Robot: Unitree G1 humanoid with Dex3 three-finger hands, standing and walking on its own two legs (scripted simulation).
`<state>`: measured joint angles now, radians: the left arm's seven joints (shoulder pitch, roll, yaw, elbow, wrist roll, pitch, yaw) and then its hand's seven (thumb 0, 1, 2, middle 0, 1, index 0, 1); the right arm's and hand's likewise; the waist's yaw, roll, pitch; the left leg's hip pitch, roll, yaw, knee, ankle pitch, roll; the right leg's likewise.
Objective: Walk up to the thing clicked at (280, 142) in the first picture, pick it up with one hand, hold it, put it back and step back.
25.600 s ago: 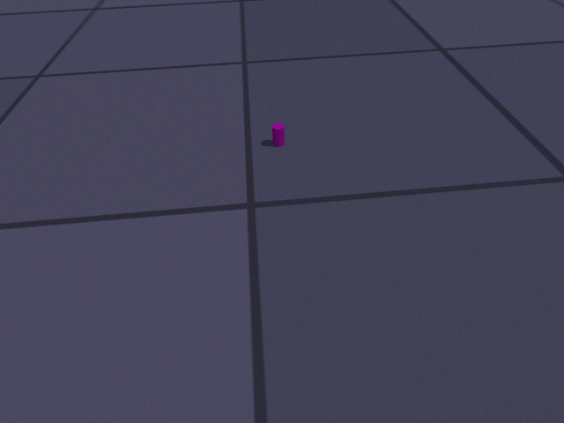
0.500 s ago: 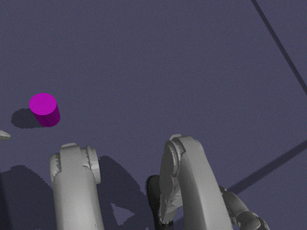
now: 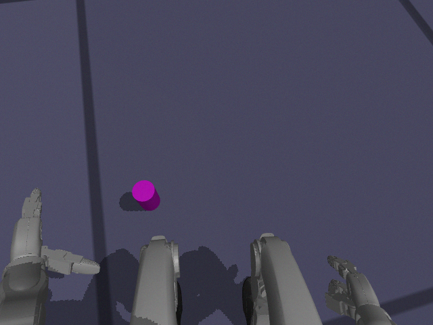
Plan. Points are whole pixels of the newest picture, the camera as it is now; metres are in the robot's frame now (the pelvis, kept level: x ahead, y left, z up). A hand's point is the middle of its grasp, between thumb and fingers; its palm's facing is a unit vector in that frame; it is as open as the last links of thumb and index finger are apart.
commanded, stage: home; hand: left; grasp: from the side
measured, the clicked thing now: (147, 196) +0.48 +0.22 -0.45
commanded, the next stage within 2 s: none
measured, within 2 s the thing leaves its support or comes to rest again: neither
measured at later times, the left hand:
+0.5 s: hand (39, 250) +0.26 +0.22 +0.11, palm faces +0.17 -0.93 -0.33, open 17.6 cm
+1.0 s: hand (21, 287) +0.22 +0.20 +0.16, palm faces +0.18 -0.94 -0.29, open 17.5 cm
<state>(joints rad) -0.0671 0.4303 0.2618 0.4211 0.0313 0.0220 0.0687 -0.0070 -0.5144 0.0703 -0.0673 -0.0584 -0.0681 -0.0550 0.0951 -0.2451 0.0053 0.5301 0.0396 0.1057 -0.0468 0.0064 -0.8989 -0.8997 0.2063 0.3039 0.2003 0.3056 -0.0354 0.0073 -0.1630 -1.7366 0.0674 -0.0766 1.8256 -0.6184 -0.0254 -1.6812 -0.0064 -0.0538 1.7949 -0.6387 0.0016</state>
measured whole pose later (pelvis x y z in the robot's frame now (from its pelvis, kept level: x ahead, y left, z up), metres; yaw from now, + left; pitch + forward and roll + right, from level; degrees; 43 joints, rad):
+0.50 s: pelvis +0.07 +0.01 +0.19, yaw +3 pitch +13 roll -2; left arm 0.34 0.24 0.03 0.12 -0.02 0.26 0.19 0.00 -0.58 0.03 -0.06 -0.05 -0.06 -0.04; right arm 0.28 -0.21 0.02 0.51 0.03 -0.02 -0.17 0.01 -0.90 -0.90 0.20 0.30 0.20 0.31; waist -0.05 0.03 -0.17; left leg -0.84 0.06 -0.03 1.11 -0.50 -0.02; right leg -0.78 -0.01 -0.06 1.06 -0.51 0.01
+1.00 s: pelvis +0.06 +0.01 +0.21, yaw +4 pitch +7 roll -2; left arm 0.47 0.21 -0.01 -0.01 -0.01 0.26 0.15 -0.01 -0.56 0.04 -0.06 -0.05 -0.06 -0.05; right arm 0.28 -0.21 0.03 0.49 0.00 -0.12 -0.18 0.01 -0.90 -0.90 0.21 0.30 0.20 0.31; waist -0.02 0.04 -0.11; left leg -0.64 0.05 -0.03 0.96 -0.44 -0.02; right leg -0.58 -0.02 -0.06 0.92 -0.45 0.01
